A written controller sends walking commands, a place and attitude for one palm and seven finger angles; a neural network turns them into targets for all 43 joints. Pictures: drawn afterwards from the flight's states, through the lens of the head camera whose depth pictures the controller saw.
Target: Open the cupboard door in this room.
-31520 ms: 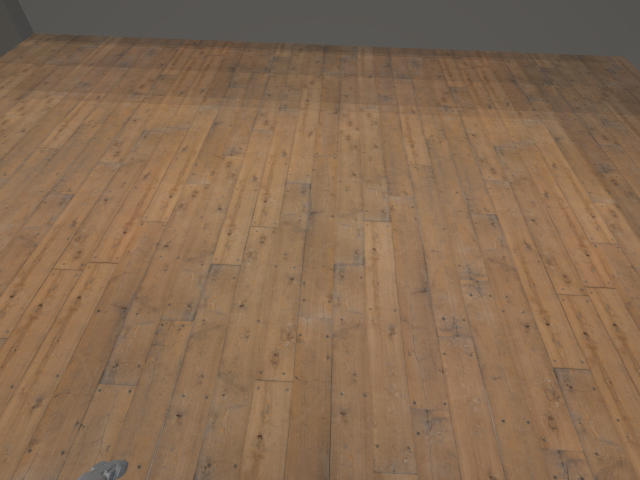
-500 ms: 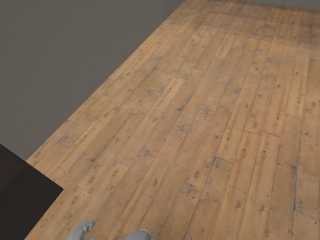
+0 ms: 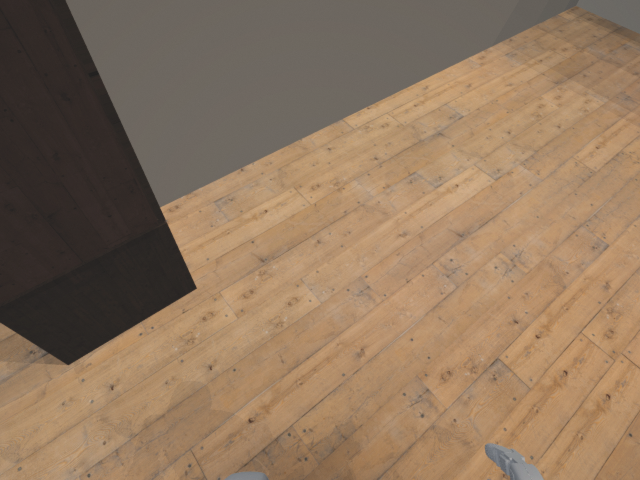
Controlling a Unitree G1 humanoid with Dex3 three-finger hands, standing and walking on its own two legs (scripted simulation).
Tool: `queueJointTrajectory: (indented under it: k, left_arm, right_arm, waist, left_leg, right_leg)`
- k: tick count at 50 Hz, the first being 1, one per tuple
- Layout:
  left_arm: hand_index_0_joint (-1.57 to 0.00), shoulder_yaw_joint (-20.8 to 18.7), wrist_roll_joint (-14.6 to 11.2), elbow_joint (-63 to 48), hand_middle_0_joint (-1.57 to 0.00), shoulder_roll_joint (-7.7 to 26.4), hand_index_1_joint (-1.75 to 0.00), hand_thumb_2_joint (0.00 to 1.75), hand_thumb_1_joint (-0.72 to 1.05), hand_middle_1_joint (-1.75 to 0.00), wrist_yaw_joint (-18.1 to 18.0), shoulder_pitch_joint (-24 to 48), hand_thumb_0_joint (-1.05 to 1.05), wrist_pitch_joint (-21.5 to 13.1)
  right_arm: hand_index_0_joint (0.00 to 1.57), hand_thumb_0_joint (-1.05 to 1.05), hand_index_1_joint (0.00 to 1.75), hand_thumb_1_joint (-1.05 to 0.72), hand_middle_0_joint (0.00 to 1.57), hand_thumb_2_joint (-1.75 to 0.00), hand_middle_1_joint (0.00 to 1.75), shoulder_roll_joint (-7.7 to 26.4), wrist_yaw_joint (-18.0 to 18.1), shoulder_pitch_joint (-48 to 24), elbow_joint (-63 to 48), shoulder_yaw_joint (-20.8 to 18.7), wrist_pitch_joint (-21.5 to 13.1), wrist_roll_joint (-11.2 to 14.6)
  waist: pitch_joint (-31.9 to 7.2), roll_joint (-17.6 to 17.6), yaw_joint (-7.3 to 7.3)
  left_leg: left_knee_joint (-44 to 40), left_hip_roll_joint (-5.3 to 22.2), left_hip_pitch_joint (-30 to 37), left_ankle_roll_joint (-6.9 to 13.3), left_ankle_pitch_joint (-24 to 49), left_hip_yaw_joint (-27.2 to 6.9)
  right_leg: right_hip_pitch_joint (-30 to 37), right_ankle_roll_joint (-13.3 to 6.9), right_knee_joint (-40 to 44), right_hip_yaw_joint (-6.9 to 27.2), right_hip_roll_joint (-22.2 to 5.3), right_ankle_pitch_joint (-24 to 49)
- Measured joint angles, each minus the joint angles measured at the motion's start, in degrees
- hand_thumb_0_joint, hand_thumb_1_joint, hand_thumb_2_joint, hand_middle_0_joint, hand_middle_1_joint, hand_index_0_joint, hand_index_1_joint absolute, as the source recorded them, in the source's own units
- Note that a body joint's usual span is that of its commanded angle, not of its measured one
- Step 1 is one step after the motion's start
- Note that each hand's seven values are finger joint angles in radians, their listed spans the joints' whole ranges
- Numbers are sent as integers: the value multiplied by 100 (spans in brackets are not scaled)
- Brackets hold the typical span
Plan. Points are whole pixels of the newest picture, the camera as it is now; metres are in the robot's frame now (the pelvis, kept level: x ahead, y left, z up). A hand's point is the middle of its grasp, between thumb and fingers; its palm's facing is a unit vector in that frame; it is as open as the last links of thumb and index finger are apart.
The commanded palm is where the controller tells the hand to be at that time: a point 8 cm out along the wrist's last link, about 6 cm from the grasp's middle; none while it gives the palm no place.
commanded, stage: turn to face it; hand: left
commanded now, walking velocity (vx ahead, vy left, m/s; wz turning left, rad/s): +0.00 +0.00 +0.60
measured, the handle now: out of the picture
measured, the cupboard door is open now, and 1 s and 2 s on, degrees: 0 0 0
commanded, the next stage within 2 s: take the last steps up to it in 1.30 s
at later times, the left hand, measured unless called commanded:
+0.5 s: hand out of the picture +0.08 +0.18 -0.12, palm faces +0.27 -0.92 -0.29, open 7.3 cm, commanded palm none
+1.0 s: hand out of the picture -0.13 +0.20 -0.17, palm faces +0.62 -0.75 -0.26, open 7.3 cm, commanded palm none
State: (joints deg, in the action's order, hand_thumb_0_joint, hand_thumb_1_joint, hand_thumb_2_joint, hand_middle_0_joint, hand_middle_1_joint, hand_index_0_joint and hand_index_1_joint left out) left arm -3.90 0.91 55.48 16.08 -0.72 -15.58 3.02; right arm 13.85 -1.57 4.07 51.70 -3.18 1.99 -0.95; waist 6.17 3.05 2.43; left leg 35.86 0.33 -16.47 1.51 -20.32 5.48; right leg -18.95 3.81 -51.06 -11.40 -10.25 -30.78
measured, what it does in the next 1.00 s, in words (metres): steps on the spot, turning left: right foot, then left foot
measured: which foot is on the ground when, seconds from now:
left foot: down 0.00-0.40, up 0.42-0.84, down 0.86-1.00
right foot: up 0.00-0.38, down 0.40-0.86, up 0.88-1.00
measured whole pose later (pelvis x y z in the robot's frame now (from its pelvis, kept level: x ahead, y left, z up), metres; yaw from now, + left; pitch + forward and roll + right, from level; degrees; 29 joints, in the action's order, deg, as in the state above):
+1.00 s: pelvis -0.02 +0.00 +0.01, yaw +36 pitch +0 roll -1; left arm -4.1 0.7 56.0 16.3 -0.7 -12.7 3.9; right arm 13.1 -0.2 6.4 51.9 -2.6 1.4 -1.2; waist 6.0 2.3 1.8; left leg 33.1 -0.3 -14.7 2.7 -18.3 2.5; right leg -25.7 5.0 -62.8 -4.8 -7.0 -28.3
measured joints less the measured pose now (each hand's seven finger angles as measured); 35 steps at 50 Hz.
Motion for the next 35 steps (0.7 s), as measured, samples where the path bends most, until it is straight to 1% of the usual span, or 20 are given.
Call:
queueJointTrajectory:
  k: [2, 3, 5, 9, 15, 17, 19, 20, 21, 22, 23, 24, 26, 28, 31, 35]
  left_arm:
    - [-20, -25, -13, 47, -20, 44, -30, 90, 91, -29, -19, 138, 1, 81]
    - [-20, -32, -18, 37, -20, 48, -30, 90, 91, -29, -9, 215, 1, 88]
    - [-20, -31, -23, -41, -20, 39, -30, 90, 91, -29, 20, 353, 1, 59]
    - [-20, 3, -27, -246, -20, -23, -30, 90, 91, -29, 43, 604, 1, 1]
    - [-20, 80, -48, -478, -20, -183, -30, 90, 91, -29, 48, 977, 1, -23]
    - [-20, 112, -64, -550, -20, -247, -30, 90, 91, -29, 48, 1065, 1, -55]
    - [-20, 149, -78, -629, -20, -305, -30, 90, 91, -29, 50, 1092, 1, -125]
    - [-20, 170, -70, -663, -20, -338, -30, 90, 91, -29, 45, 1081, 0, -185]
    - [-20, 190, -43, -672, -20, -405, -30, 90, 91, -29, 28, 1079, 0, -241]
    - [-20, 220, -30, -686, -21, -456, -30, 90, 91, -29, 20, 1048, 0, -278]
    - [-20, 243, -23, -698, -21, -498, -30, 90, 91, -29, 15, 996, 0, -297]
    - [-20, 256, -19, -699, -21, -536, -30, 90, 91, -29, 8, 934, 0, -301]
    - [-20, 266, -9, -663, -21, -598, -30, 90, 91, -29, -9, 813, 0, -273]
    - [-21, 265, 0, -604, -21, -630, -30, 90, 91, -29, -19, 705, 0, -261]
    - [-21, 251, 16, -528, -21, -632, -30, 90, 91, -29, -23, 553, 0, -267]
    - [-21, 233, 42, -437, -21, -572, -30, 90, 91, -29, -8, 365, 0, -268]
  right_arm:
    - [20, 1, 30, -91, 20, -90, 30, -40, 60, 30, -34, 26, -45, -9]
    - [20, 1, 30, -91, 20, -90, 30, -53, 86, 54, -37, 34, -47, -17]
    - [20, 1, 30, -91, 20, -90, 30, -74, 109, 106, -17, 50, -36, -24]
    - [20, 1, 30, -91, 20, -90, 30, -125, 100, 245, 34, 54, -17, -31]
    - [20, 1, 30, -91, 20, -90, 30, -155, 82, 506, 77, -10, 41, -61]
    - [20, 1, 30, -91, 20, -90, 30, -137, 86, 596, 100, -44, 74, -70]
    - [20, 1, 30, -91, 20, -90, 30, -105, 93, 696, 129, -85, 109, -56]
    - [20, 1, 30, -91, 20, -90, 30, -75, 90, 749, 144, -110, 121, -35]
    - [20, 1, 30, -91, 20, -90, 30, -23, 87, 752, 177, -148, 141, -15]
    - [20, 1, 30, -91, 20, -90, 30, 13, 90, 760, 203, -179, 176, -12]
    - [20, 1, 30, -91, 20, -90, 30, 42, 87, 771, 227, -205, 214, -18]
    - [20, 1, 30, -91, 20, -90, 30, 73, 75, 774, 252, -226, 247, -25]
    - [20, 1, 30, -91, 20, -90, 30, 131, 36, 775, 278, -259, 280, -43]
    - [20, 1, 30, -91, 20, -90, 30, 161, 6, 786, 289, -262, 289, -50]
    - [20, 1, 30, -91, 20, -90, 30, 160, -16, 780, 325, -239, 318, -47]
    - [19, 1, 30, -91, 20, -90, 30, 145, -20, 646, 369, -188, 353, -31]
  waist:
    - [-3, -32, -18]
    - [-3, -57, -31]
    - [-4, -93, -44]
    - [-36, -143, -110]
    - [-55, -278, -328]
    - [-65, -349, -402]
    - [-103, -422, -444]
    - [-130, -472, -444]
    - [-96, -584, -454]
    - [-79, -634, -476]
    - [-78, -642, -481]
    - [-78, -641, -474]
    - [-80, -650, -485]
    - [-87, -634, -504]
    - [-90, -542, -473]
    - [-55, -424, -358]
  left_leg:
    - [-64, -21, 39, 42, 32, -145]
    - [-164, -38, 83, 30, 107, -223]
    - [-383, -86, 179, 57, 255, -355]
    - [-663, -178, 281, 69, 446, -600]
    - [-614, -290, 178, -22, 496, -1012]
    - [-510, -332, 87, -83, 472, -1166]
    - [-326, -388, -41, -167, 404, -1318]
    - [-161, -415, -133, -219, 333, -1392]
    - [170, -397, -254, -248, 71, -1414]
    - [673, -417, -425, -271, -340, -1345]
    - [1273, -444, -615, -287, -623, -1232]
    - [1871, -441, -793, -306, -703, -1107]
    - [2767, -341, -1055, -367, -522, -904]
    - [3184, -197, -1173, -447, -295, -782]
    - [3104, -9, -1125, -540, -236, -675]
    - [2358, 140, -874, -576, -386, -543]
  right_leg:
    - [-353, 87, -800, 391, 195, -76]
    - [-490, 118, -1044, 526, 258, 44]
    - [-693, 162, -1249, 730, 328, 320]
    - [-840, 226, -998, 978, 398, 611]
    - [-576, 211, 13, 1088, 598, 562]
    - [-352, 171, 523, 1074, 712, 601]
    - [7, 127, 1322, 1011, 819, 1014]
    - [185, 22, 1722, 955, 845, 1318]
    - [212, -160, 1725, 862, 882, 1383]
    - [227, -314, 1667, 776, 856, 1341]
    - [264, -416, 1657, 710, 799, 1292]
    - [322, -472, 1704, 657, 744, 1274]
    - [457, -498, 1875, 538, 656, 1316]
    - [569, -489, 2026, 396, 573, 1376]
    - [678, -474, 2149, 191, 436, 1410]
    - [720, -423, 2164, -73, 268, 1397]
